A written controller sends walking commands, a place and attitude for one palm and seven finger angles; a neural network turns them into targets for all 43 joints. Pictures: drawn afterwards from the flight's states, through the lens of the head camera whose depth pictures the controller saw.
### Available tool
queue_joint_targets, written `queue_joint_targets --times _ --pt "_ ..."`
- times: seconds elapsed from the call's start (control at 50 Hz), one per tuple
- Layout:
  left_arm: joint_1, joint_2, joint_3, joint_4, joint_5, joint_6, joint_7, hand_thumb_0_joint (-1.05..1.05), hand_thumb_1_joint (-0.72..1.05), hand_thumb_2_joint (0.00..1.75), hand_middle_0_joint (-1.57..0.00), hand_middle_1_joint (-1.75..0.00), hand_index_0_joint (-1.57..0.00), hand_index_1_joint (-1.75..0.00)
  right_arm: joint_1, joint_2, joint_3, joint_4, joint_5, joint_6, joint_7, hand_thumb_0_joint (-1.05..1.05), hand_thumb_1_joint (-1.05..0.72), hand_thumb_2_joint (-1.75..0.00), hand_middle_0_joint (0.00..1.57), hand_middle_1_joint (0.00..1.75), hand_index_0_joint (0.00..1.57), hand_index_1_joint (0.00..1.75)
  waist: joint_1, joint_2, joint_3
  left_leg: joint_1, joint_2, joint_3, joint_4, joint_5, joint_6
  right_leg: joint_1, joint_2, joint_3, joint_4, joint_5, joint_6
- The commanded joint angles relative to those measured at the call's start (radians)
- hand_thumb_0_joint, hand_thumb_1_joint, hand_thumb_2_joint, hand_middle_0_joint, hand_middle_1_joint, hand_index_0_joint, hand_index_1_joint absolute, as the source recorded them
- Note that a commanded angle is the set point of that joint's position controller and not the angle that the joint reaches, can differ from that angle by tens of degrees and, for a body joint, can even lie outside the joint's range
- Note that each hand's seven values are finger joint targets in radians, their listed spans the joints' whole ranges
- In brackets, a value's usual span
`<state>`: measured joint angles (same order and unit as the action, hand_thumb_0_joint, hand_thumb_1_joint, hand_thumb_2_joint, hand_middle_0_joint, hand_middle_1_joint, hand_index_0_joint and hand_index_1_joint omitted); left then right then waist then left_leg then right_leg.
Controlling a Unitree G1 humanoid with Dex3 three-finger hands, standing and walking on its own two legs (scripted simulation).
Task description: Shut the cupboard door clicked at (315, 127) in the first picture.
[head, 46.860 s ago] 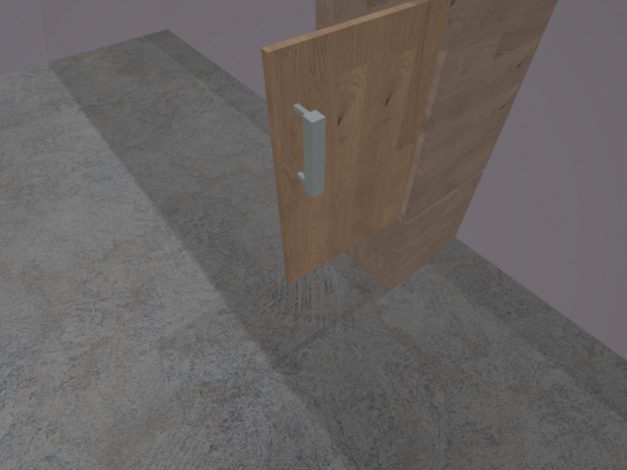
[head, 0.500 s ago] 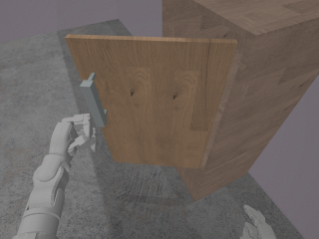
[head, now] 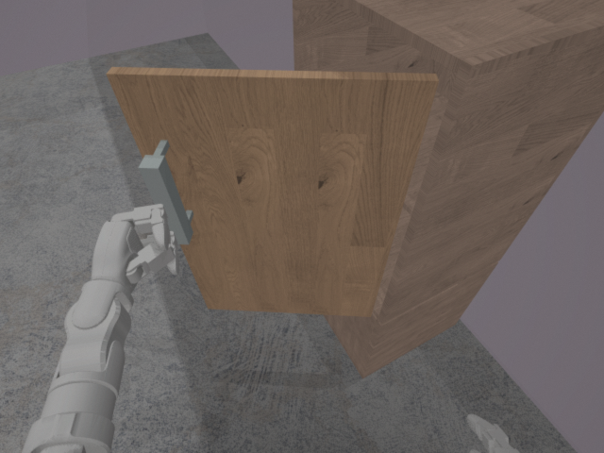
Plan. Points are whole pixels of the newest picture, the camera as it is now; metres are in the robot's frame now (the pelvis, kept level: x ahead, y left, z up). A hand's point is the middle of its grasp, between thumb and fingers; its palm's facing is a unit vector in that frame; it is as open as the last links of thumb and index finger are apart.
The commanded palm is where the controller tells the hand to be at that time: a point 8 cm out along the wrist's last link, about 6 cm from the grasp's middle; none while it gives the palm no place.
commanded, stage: bring the fist close to the handle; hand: left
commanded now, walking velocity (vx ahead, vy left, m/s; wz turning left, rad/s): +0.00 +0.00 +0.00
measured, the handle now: (173, 194) +0.46 +0.21 +0.09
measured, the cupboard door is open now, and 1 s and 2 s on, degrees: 59 47 34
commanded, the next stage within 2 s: push the door shut along its arc in 0.10 s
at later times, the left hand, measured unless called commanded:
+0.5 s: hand (179, 231) +0.38 +0.18 +0.09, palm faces -0.08 -1.00 -0.04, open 3.1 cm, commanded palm +0.37 +0.23 +0.10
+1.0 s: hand (203, 198) +0.45 +0.16 +0.10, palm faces -0.21 -0.98 -0.03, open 3.1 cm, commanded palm +0.44 +0.20 +0.10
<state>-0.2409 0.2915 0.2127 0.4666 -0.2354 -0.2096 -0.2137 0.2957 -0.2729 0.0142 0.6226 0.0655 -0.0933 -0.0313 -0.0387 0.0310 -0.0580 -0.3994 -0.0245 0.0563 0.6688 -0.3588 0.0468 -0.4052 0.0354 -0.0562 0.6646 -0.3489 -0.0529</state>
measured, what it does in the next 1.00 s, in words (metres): stands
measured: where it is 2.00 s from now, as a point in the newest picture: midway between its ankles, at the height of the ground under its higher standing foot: outside the picture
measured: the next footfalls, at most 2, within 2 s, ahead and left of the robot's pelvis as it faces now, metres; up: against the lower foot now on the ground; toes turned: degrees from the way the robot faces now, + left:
none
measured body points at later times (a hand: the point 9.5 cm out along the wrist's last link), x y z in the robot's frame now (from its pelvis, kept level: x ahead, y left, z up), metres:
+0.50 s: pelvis -0.01 +0.01 +0.00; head +0.02 +0.01 +0.45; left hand +0.38 +0.23 +0.10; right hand +0.12 -0.24 -0.10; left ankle -0.01 +0.09 -0.72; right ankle -0.01 -0.08 -0.72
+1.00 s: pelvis -0.01 +0.02 -0.01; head +0.05 +0.02 +0.43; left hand +0.45 +0.21 +0.10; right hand +0.02 -0.26 -0.13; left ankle -0.01 +0.09 -0.72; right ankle -0.01 -0.08 -0.72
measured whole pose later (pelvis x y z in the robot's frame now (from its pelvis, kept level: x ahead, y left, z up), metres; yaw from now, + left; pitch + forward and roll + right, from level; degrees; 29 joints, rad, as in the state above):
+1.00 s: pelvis -0.01 +0.02 -0.01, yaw +1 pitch +11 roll -1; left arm -0.81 0.40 0.21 1.10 -0.18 -0.31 -0.36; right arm 0.37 -0.29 0.02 0.69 0.04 -0.05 -0.03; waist -0.13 0.02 -0.05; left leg -0.58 -0.04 0.05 0.76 -0.37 0.07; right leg -0.57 0.02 -0.07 0.74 -0.36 -0.04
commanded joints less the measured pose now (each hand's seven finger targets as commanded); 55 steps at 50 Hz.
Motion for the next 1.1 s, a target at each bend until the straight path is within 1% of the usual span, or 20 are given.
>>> queue_joint_targets --times 0.0,0.02,0.06,0.12,0.18,0.24,0.28,0.32,0.4,0.48,0.52,0.54,0.58,0.64,0.7,0.78,0.8,0.82,0.84,1.08 --pt "-0.348 0.171 0.034 -0.242 -0.02 -0.073 0.003 0.0 0.9 0.9 -1.3 -1.5 -1.3 -1.5 -0.068 -0.122 -0.044 -0.142 0.005 -0.049 -0.013 0.0 -0.9 -0.9 0.2 0.3 0.2 0.3 0.0 -0.013 -0.236 0.115 0.025 -0.064 -0.067 0.275 -0.011 0.078 -0.038 0.056 -0.086 0.328 0.037" --pt "-0.353 0.208 0.061 -0.243 -0.018 -0.075 0.01 0.0 0.9 0.9 -1.3 -1.5 -1.3 -1.5 -0.065 -0.128 -0.045 -0.135 0.002 -0.046 -0.018 0.0 -0.9 -0.9 0.2 0.3 0.2 0.3 -0.001 -0.042 -0.231 0.106 0.026 -0.064 -0.064 0.258 -0.008 0.084 -0.04 0.062 -0.094 0.308 0.041" --pt "-0.368 0.178 0.033 -0.238 -0.017 -0.075 0.007 0.0 0.9 0.9 -1.3 -1.5 -1.3 -1.5 -0.072 -0.124 -0.042 -0.136 0.004 -0.048 -0.018 0.0 -0.9 -0.9 0.2 0.3 0.2 0.3 -0.001 -0.009 -0.238 0.113 0.025 -0.069 -0.073 0.247 -0.011 0.075 -0.039 0.058 -0.091 0.288 0.035" --pt "-0.376 0.204 0.05 -0.227 -0.013 -0.077 0.014 0.0 0.9 0.9 -1.3 -1.5 -1.3 -1.5 -0.072 -0.126 -0.042 -0.131 0.002 -0.047 -0.021 0.0 -0.9 -0.9 0.2 0.3 0.2 0.3 0.003 -0.009 -0.245 0.126 0.029 -0.074 -0.073 0.244 -0.011 0.074 -0.038 0.056 -0.091 0.268 0.033" --pt "-0.375 0.156 0.012 -0.222 -0.014 -0.076 0.011 0.0 0.9 0.9 -1.3 -1.5 -1.3 -1.5 -0.077 -0.121 -0.04 -0.135 0.005 -0.051 -0.017 0.0 -0.9 -0.9 0.2 0.3 0.2 0.3 0.003 0.0 -0.25 0.145 0.03 -0.085 -0.078 0.261 -0.017 0.057 -0.034 0.041 -0.083 0.269 0.026" --pt "-0.396 0.145 -0.013 -0.197 -0.006 -0.07 0.005 0.0 0.9 0.9 -1.3 -1.5 -1.3 -1.5 -0.071 -0.126 -0.038 -0.133 0.005 -0.046 -0.015 0.0 -0.9 -0.9 0.2 0.3 0.2 0.3 -0.008 -0.006 -0.238 0.145 0.032 -0.087 -0.076 0.271 -0.017 0.046 -0.035 0.041 -0.081 0.278 0.027" --pt "-0.506 0.141 -0.031 -0.142 -0.001 -0.062 0.003 0.0 0.9 0.9 -1.3 -1.5 -1.3 -1.5 -0.064 -0.13 -0.034 -0.12 0.006 -0.041 -0.017 0.0 -0.9 -0.9 0.2 0.3 0.2 0.3 -0.034 -0.036 -0.193 0.131 0.034 -0.101 -0.08 0.223 -0.017 -0.002 -0.033 0.035 -0.086 0.227 0.028" --pt "-0.557 0.205 0.016 -0.071 0.003 -0.057 0.002 0.0 0.9 0.9 -1.3 -1.5 -1.3 -1.5 -0.054 -0.141 -0.032 -0.107 0.004 -0.03 -0.025 0.0 -0.9 -0.9 0.2 0.3 0.2 0.3 -0.033 -0.06 -0.182 0.107 0.032 -0.101 -0.081 0.182 -0.013 -0.002 -0.034 0.042 -0.095 0.187 0.028" --pt "-0.676 0.23 0.024 -0.017 0.007 -0.085 -0.024 0.0 0.9 0.9 -1.3 -1.5 -1.3 -1.5 -0.047 -0.136 -0.028 -0.106 0.001 -0.023 -0.025 0.0 -0.9 -0.9 0.2 0.3 0.2 0.3 -0.032 0.009 -0.264 0.134 0.026 -0.1 -0.069 0.216 -0.017 0.016 -0.036 0.05 -0.075 0.216 0.02" --pt "-0.702 0.22 0.017 0.091 0.002 -0.097 -0.063 0.0 0.9 0.9 -1.3 -1.5 -1.3 -1.5 -0.014 -0.141 -0.03 -0.098 0.0 -0.015 -0.019 0.0 -0.9 -0.9 0.2 0.3 0.2 0.3 -0.039 -0.003 -0.278 0.13 0.028 -0.106 -0.053 0.264 -0.019 0.003 -0.031 0.044 -0.059 0.259 0.017" --pt "-0.738 0.269 0.052 0.129 0.001 -0.107 -0.077 0.0 0.9 0.9 -1.3 -1.5 -1.3 -1.5 0.007 -0.151 -0.034 -0.09 -0.003 -0.008 -0.021 0.0 -0.9 -0.9 0.2 0.3 0.2 0.3 -0.04 -0.041 -0.289 0.103 0.027 -0.104 -0.045 0.266 -0.015 0.021 -0.031 0.047 -0.054 0.269 0.019" --pt "-0.753 0.251 0.034 0.14 0.0 -0.112 -0.088 0.0 0.9 0.9 -1.3 -1.5 -1.3 -1.5 0.009 -0.15 -0.035 -0.093 -0.001 -0.007 -0.02 0.0 -0.9 -0.9 0.2 0.3 0.2 0.3 -0.05 -0.043 -0.295 0.107 0.027 -0.102 -0.044 0.271 -0.014 0.014 -0.03 0.049 -0.054 0.28 0.021" --pt "-0.779 0.239 0.025 0.16 -0.003 -0.119 -0.105 0.0 0.9 0.9 -1.3 -1.5 -1.3 -1.5 0.021 -0.152 -0.038 -0.088 -0.001 -0.006 -0.018 0.0 -0.9 -0.9 0.2 0.3 0.2 0.3 -0.048 -0.003 -0.311 0.131 0.028 -0.109 -0.037 0.299 -0.017 -0.007 -0.028 0.044 -0.046 0.289 0.016" --pt "-0.844 0.222 -0.009 0.185 0.005 -0.132 -0.119 0.0 0.9 0.9 -1.3 -1.5 -1.3 -1.5 0.041 -0.158 -0.042 -0.076 -0.003 0.0 -0.016 0.0 -0.9 -0.9 0.2 0.3 0.2 0.3 -0.074 0.021 -0.31 0.158 0.032 -0.118 -0.028 0.314 -0.02 -0.06 -0.025 0.037 -0.04 0.273 0.017" --pt "-0.925 0.243 0.008 0.281 0.006 -0.136 -0.125 0.0 0.9 0.9 -1.3 -1.5 -1.3 -1.5 0.07 -0.167 -0.043 -0.051 -0.006 0.005 -0.018 0.0 -0.9 -0.9 0.2 0.3 0.2 0.3 -0.091 -0.028 -0.271 0.111 0.032 -0.123 -0.028 0.255 -0.016 -0.091 -0.022 0.036 -0.042 0.23 0.018" --pt "-1.011 0.206 -0.042 0.295 0.027 -0.161 -0.139 0.0 0.9 0.9 -1.3 -1.5 -1.3 -1.5 0.093 -0.168 -0.05 -0.035 -0.012 0.003 -0.013 0.0 -0.9 -0.9 0.2 0.3 0.2 0.3 -0.109 0.053 -0.336 0.181 0.036 -0.137 -0.011 0.298 -0.022 -0.147 -0.021 0.032 -0.022 0.228 0.015" --pt "-1.008 0.214 -0.031 0.319 0.026 -0.16 -0.142 0.0 0.9 0.9 -1.3 -1.5 -1.3 -1.5 0.102 -0.172 -0.05 -0.029 -0.016 0.004 -0.012 0.0 -0.9 -0.9 0.2 0.3 0.2 0.3 -0.108 0.047 -0.345 0.181 0.037 -0.139 -0.007 0.294 -0.023 -0.153 -0.02 0.03 -0.021 0.223 0.014" --pt "-1.006 0.258 0.006 0.348 0.025 -0.16 -0.139 0.0 0.9 0.9 -1.3 -1.5 -1.3 -1.5 0.118 -0.179 -0.052 -0.024 -0.018 0.012 -0.015 0.0 -0.9 -0.9 0.2 0.3 0.2 0.3 -0.107 -0.007 -0.347 0.162 0.039 -0.14 -0.005 0.296 -0.019 -0.136 -0.019 0.029 -0.02 0.227 0.015" --pt "-1.036 0.24 -0.012 0.361 0.026 -0.159 -0.144 0.0 0.9 0.9 -1.3 -1.5 -1.3 -1.5 0.117 -0.179 -0.049 -0.027 -0.018 0.012 -0.013 0.0 -0.9 -0.9 0.2 0.3 0.2 0.3 -0.118 -0.013 -0.346 0.14 0.035 -0.136 -0.006 0.284 -0.016 -0.137 -0.017 0.033 -0.017 0.228 0.018" --pt "-1.18 0.321 0.037 0.459 0.048 -0.163 -0.189 0.0 0.9 0.9 -1.3 -1.5 -1.3 -1.5 0.176 -0.191 -0.049 -0.013 -0.033 0.024 -0.009 0.0 -0.9 -0.9 0.2 0.3 0.2 0.3 -0.145 0.027 -0.402 0.112 0.034 -0.134 0.043 0.305 -0.009 -0.176 -0.011 0.043 0.011 0.258 0.019"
